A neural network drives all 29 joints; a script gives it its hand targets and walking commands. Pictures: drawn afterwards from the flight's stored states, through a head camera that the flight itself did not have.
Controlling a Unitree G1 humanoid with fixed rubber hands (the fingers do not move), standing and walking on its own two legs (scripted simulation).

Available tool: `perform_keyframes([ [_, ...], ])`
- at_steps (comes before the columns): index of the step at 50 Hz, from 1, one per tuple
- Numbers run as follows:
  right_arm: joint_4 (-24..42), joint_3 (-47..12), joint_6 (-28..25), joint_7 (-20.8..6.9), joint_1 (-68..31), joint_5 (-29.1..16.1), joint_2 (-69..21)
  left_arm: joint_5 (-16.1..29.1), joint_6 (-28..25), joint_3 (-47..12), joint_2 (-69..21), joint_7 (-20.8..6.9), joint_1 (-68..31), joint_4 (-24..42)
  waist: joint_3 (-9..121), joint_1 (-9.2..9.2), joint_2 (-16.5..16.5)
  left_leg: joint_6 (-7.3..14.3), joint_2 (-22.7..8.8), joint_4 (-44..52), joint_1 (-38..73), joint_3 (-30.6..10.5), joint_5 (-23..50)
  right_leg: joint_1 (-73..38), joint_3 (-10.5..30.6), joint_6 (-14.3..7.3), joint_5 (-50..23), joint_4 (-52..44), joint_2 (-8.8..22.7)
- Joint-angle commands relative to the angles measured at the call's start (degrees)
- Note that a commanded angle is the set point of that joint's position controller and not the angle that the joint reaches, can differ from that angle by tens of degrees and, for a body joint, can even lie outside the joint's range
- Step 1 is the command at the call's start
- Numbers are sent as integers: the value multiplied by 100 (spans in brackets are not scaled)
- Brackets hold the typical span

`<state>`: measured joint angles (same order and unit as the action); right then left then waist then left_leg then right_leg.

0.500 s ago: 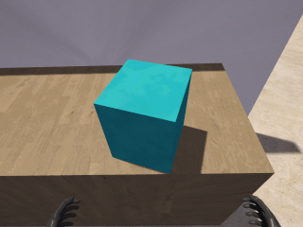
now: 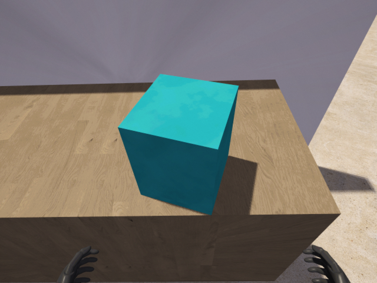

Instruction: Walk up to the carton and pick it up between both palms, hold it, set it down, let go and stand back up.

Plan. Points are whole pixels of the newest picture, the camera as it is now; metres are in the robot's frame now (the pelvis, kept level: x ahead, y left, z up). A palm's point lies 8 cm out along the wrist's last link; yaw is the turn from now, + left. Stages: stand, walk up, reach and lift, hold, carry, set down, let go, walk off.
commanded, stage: walk up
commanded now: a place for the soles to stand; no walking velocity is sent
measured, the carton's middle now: (185, 144) +0.44 +0.04 +0.05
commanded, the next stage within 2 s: reach and lift in 1.66 s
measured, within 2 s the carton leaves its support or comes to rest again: neither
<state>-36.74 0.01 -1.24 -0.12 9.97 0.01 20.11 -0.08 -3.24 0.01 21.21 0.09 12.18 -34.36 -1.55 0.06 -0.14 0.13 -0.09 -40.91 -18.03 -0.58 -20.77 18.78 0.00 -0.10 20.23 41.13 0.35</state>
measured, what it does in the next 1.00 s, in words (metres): steps on the spot: right foot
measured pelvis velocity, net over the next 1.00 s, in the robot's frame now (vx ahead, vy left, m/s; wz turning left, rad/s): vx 0.01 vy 0.06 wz -0.01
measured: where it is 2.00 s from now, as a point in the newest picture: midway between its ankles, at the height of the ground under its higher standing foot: outside the picture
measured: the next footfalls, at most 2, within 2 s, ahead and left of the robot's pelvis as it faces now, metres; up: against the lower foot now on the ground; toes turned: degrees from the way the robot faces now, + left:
right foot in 0.52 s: +0.08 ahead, -0.07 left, +0.00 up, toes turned -2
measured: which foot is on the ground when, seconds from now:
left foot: down 0.00-1.00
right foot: down 0.00-0.20, up 0.22-0.50, down 0.52-1.00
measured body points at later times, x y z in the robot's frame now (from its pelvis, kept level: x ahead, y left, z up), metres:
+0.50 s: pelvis +0.01 +0.06 +0.00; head +0.02 +0.06 +0.44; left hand +0.14 +0.37 -0.08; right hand +0.09 -0.26 -0.10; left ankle +0.05 +0.15 -0.72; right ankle +0.03 -0.07 -0.71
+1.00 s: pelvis +0.01 +0.06 -0.01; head +0.02 +0.04 +0.44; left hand +0.14 +0.37 -0.07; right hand +0.13 -0.25 -0.10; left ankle +0.05 +0.18 -0.72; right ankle +0.04 -0.07 -0.72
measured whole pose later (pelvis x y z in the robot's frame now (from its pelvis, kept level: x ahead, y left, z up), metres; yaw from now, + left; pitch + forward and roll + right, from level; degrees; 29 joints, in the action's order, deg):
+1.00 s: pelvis +0.01 +0.06 -0.01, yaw -1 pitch -2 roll +1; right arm -36.7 0.0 -2.4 -1.4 16.9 0.0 24.9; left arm -0.1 -3.3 0.0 25.2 0.7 17.4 -34.4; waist -2.6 0.1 -1.3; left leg 0.3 1.0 -43.2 -21.4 -0.8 -19.4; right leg 21.8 -0.2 -0.6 21.0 44.9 1.8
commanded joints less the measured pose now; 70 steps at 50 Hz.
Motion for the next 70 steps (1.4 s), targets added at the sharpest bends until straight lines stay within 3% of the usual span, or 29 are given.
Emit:
perform_keyframes([
  [1,464,653,23,-212,18,384,1448,-229,-278,859,2077,184,1026,-268,-441,285,295,302,-290,-1626,-2319,-455,-1415,-912,3209,-1708,659,-2291,2366],
  [4,454,692,-47,-274,279,302,1380,-186,-307,787,1926,190,784,-95,-173,91,477,327,-353,-1002,-1714,-341,-1237,-905,2328,-1455,-1094,-1698,2018],
  [8,104,727,-182,-193,1225,259,1411,-75,-157,574,1553,133,29,165,133,-527,272,270,-72,1384,706,-275,458,606,629,-629,-982,-79,852],
  [9,77,834,-231,-124,1453,319,1877,-40,-107,443,1048,130,20,263,104,-565,-1220,467,-1073,2186,1181,-2239,757,1559,-101,-217,-64,1497,53],
  [10,158,874,-230,-80,1189,335,2288,-32,-34,433,1048,196,105,234,-361,-375,-1082,814,-1823,2481,931,-3627,808,2343,-100,-84,1381,1824,-319],
  [12,205,880,-151,-88,923,256,2239,-38,65,546,1633,195,439,17,-826,-233,-568,1151,-1680,2729,-515,-3401,-1271,1619,262,-187,1500,1955,73],
  [14,191,831,-131,-63,726,263,1985,-22,55,582,1634,124,598,-123,-1450,-88,-525,909,-1333,2929,-869,-2841,-1727,1584,248,-215,822,1892,161],
  [16,126,771,-178,-30,841,217,1945,-41,53,574,1523,63,790,-191,-1244,-71,-716,743,-1162,2744,-544,-2541,-1114,1463,223,-202,442,1623,172],
  [22,198,735,-157,-57,1334,224,1990,-100,-43,543,1436,89,542,-1,-619,-240,-967,1242,-1297,1889,426,-2364,907,1166,29,-255,1240,381,128],
  [25,297,608,-121,-64,993,144,1765,-176,-216,523,1309,133,1069,-92,-172,177,-748,1070,-1042,918,-228,-1416,2022,-409,-146,-455,89,-1239,16],
  [26,403,517,-137,-70,768,73,1479,-265,-285,568,1486,159,1342,-141,129,393,-425,727,-821,205,-883,-1100,2005,-1301,507,-625,-476,-1492,337],
  [27,471,382,-161,-69,775,13,1071,-322,-320,683,1862,182,1516,-209,478,392,701,320,-67,-929,-1570,-455,1087,-1925,2141,-950,-796,-1942,1352],
  [28,451,368,-118,-38,663,65,1101,-234,-283,711,2079,156,1129,-167,80,239,995,123,178,-1063,-1946,-107,-1109,-1337,3237,-1500,-918,-2124,2178],
  [30,334,496,-145,-34,787,79,1563,-183,-229,657,1917,122,834,-64,-54,164,749,210,-52,-1306,-1484,-380,-1644,-623,2682,-1865,-1065,-1703,2144],
  [34,-1,588,-286,-32,1356,118,1481,-161,-172,449,1582,90,177,59,48,-297,668,312,-81,626,274,-168,529,459,1141,-919,-1362,-951,1076],
  [36,-10,649,-322,58,1294,112,1776,-124,-127,402,1381,63,55,95,128,-279,131,518,-546,1039,502,-1254,971,800,492,-550,-1299,-109,430],
  [37,33,656,-329,73,997,140,2043,-109,-78,408,1258,53,196,77,-23,-61,-395,818,-1134,1511,156,-2459,171,918,153,-383,-212,382,-32],
  [38,5,648,-322,53,766,143,2053,-128,-17,430,1336,55,374,-63,-318,73,-224,1106,-1526,1814,-391,-2864,-1064,816,37,-359,984,368,-19],
  [41,47,561,-208,-12,407,124,1786,-175,-56,531,1548,15,655,-205,-661,244,-19,687,-702,1462,-1590,-1632,-2096,-150,643,-530,1359,-851,257],
  [44,9,457,-200,-25,575,94,1431,-235,-169,602,2029,23,567,-215,-577,53,682,204,169,-335,-1305,-345,-854,284,2675,-1159,2571,-2440,1664],
  [47,-121,539,-325,-43,926,135,1587,-197,-119,471,1699,2,-51,-84,-368,-229,244,395,-67,714,37,-629,-486,981,1313,-770,1073,-1396,941],
  [50,-72,636,-350,-4,837,185,1965,-138,-55,434,1398,11,210,-85,-428,-27,-560,1022,-1292,1899,-255,-2847,-1267,1011,166,-264,789,214,89],
  [52,-37,578,-310,2,608,158,1863,-150,-99,465,1465,15,311,-127,-428,110,-311,940,-1029,1414,-710,-2122,-657,295,332,-362,628,-364,218],
  [56,15,419,-298,9,622,46,1401,-172,-204,554,1883,22,434,-181,-52,49,551,246,53,-191,-990,-407,392,-397,2072,-1174,-299,-1500,1432],
  [59,-44,480,-376,29,862,66,1589,-123,-156,458,1605,40,153,-94,318,-75,190,445,-239,439,20,-824,1197,27,925,-809,-1495,-495,872],
  [61,-59,557,-389,46,851,72,1870,-101,-103,440,1407,53,79,-47,286,-30,-272,767,-788,865,26,-1683,1578,216,278,-436,-1015,203,277],
  [63,-33,528,-366,67,729,82,1835,-107,-88,434,1415,62,163,-72,142,43,-178,990,-970,754,-120,-1845,1697,195,318,-406,-448,36,258],
  [68,11,405,-282,43,500,-4,1440,-171,-160,500,1771,45,284,-206,202,39,518,314,-4,-171,-571,-427,651,-283,1642,-1143,-1025,-1141,1267],
  [70,-33,441,-309,34,569,39,1532,-147,-125,453,1659,32,38,-141,239,-67,356,369,-130,221,-136,-505,566,50,1296,-991,-958,-887,1095],
])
